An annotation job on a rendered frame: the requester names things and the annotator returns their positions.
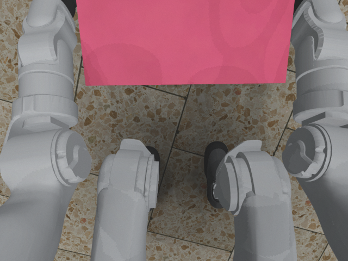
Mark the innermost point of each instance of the robot right foot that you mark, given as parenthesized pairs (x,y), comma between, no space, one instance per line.
(213,155)

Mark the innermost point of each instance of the right robot upper arm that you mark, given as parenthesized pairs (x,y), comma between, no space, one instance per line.
(317,155)

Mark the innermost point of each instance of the left robot forearm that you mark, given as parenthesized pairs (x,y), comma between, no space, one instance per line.
(45,71)

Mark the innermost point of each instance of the right robot shin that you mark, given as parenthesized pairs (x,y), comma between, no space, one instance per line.
(245,146)

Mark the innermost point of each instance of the robot left hand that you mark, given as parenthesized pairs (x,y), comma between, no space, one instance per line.
(71,5)

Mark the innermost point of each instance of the right robot forearm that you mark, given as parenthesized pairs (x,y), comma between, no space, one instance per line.
(321,59)

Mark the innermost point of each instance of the carton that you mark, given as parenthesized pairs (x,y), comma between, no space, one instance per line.
(172,42)

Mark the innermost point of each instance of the left robot upper arm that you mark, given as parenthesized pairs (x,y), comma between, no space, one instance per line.
(42,171)

